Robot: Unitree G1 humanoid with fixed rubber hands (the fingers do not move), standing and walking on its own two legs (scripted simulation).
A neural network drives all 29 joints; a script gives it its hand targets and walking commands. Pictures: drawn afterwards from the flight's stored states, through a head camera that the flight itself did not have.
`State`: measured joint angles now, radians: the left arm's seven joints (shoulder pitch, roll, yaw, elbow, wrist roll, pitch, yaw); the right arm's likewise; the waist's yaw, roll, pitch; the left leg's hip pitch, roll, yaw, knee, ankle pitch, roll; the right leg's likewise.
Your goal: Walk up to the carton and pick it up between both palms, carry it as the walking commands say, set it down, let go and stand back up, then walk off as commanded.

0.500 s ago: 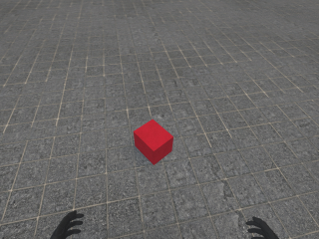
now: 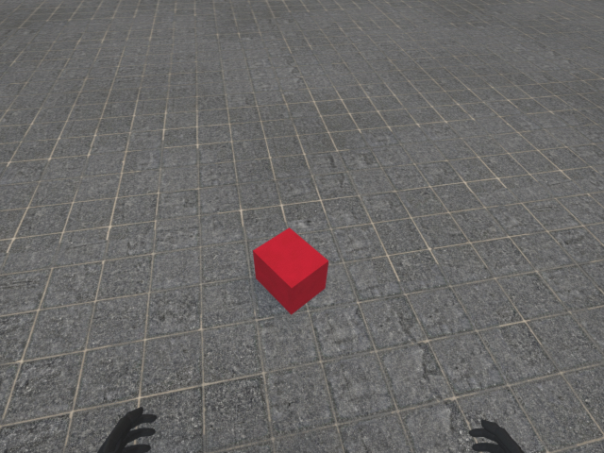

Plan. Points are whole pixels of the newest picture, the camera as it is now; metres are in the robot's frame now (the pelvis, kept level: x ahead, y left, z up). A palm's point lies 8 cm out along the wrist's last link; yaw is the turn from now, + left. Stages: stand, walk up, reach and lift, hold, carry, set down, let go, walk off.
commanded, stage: stand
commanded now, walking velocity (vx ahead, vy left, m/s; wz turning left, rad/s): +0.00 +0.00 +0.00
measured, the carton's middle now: (290, 270) +0.89 +0.02 -0.66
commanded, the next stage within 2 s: walk up in 0.54 s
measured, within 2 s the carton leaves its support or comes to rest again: neither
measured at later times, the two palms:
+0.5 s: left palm out of the picture +0.13 +0.26 -0.08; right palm out of the picture +0.11 -0.28 -0.08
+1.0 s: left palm out of the picture +0.14 +0.33 -0.09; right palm out of the picture +0.13 -0.28 -0.07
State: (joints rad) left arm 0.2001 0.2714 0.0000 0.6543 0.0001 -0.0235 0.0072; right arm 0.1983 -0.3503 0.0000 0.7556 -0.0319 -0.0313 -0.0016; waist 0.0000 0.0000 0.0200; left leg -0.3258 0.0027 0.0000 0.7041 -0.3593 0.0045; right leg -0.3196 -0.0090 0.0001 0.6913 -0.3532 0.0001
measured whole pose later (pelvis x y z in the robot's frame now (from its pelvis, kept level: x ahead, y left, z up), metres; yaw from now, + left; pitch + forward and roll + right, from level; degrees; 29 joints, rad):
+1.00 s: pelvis +0.02 +0.04 +0.00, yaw +1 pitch -2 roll -1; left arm 0.22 0.37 0.00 0.74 0.00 -0.04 -0.04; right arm 0.23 -0.45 0.00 0.84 -0.03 -0.09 0.05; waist 0.00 -0.01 0.03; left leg -0.31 -0.01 0.01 0.66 -0.29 0.03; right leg -0.28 -0.05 0.00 0.74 -0.39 -0.02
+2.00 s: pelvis +0.22 +0.04 +0.01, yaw +0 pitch -2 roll -1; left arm 0.24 0.40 0.00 0.74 0.00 -0.02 -0.06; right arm 0.39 -0.43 0.00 0.84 -0.03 -0.09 0.03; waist -0.04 -0.07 0.07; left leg -0.26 0.00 0.02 0.57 -0.28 0.04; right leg -0.46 -0.02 0.04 0.78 -0.33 -0.02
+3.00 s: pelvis +0.37 +0.02 +0.00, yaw -1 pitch -1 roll -1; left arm 0.25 0.40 0.00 0.75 0.00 -0.04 -0.01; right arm 0.27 -0.39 0.00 0.84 -0.02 -0.05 0.02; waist -0.01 -0.06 0.07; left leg -0.34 0.03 0.03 0.69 -0.33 0.01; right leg -0.36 0.00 0.04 0.66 -0.28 0.00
